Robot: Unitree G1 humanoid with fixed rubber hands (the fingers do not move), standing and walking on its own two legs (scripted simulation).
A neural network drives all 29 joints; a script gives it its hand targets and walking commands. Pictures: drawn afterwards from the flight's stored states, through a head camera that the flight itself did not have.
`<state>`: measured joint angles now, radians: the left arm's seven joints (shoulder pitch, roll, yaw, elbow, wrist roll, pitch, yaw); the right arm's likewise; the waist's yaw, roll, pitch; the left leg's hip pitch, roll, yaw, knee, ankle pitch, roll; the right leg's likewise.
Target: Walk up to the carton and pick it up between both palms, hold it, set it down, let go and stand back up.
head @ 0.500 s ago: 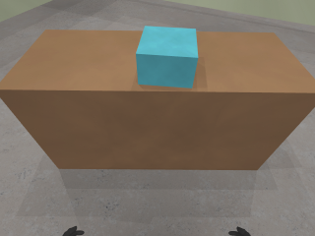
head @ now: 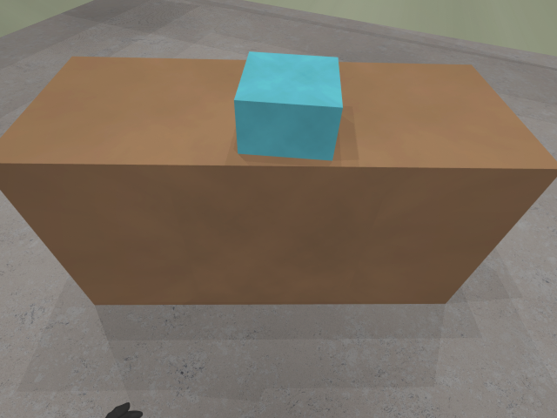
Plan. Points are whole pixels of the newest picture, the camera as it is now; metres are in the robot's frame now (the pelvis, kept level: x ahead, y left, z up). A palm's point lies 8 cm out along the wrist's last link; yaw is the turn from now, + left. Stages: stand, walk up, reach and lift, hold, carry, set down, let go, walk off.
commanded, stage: stand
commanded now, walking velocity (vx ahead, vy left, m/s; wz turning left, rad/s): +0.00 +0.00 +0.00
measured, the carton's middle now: (289, 104) +0.81 -0.03 +0.02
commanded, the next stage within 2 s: walk up in 1.12 s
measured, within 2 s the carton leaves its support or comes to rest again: neither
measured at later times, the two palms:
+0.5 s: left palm out of the picture +0.09 +0.25 -0.10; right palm out of the picture +0.08 -0.24 -0.11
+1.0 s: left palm out of the picture +0.08 +0.25 -0.10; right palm out of the picture +0.07 -0.25 -0.11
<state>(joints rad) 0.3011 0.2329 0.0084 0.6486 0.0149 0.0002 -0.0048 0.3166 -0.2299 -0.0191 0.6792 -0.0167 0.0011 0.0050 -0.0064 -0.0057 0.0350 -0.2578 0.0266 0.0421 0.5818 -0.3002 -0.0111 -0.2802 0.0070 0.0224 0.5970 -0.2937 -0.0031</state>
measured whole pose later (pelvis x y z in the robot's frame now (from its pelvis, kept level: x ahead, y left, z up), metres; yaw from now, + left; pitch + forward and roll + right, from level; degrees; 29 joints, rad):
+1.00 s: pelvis +0.00 +0.01 +0.00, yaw -1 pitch -1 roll +0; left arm 0.33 0.24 0.00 0.69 0.01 0.00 0.00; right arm 0.32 -0.25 -0.02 0.71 -0.01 0.00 0.00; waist 0.00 0.01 0.05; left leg -0.23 0.02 0.06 0.54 -0.29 0.00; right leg -0.26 0.00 0.03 0.55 -0.28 0.01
